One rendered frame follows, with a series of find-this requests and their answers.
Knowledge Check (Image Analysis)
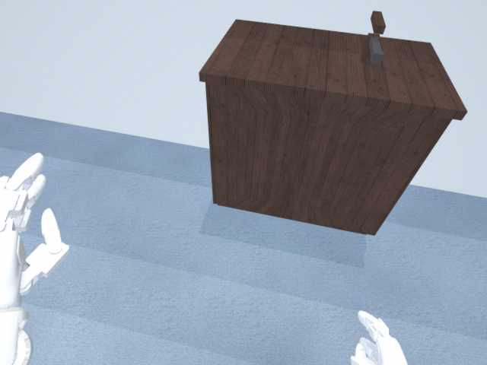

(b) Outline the counter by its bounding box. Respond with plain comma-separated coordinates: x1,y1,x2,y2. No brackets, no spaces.
199,11,467,236

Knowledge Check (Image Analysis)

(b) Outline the left robot hand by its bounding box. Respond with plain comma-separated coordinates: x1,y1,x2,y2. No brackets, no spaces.
0,153,69,309

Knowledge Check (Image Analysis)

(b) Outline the robot left forearm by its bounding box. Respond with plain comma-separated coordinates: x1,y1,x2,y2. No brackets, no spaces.
0,307,33,365

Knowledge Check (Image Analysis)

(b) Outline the tap lever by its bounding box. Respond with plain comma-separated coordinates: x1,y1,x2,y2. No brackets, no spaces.
369,36,384,64

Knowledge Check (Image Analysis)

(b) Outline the right robot hand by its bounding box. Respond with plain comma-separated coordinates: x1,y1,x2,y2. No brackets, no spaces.
351,311,408,365

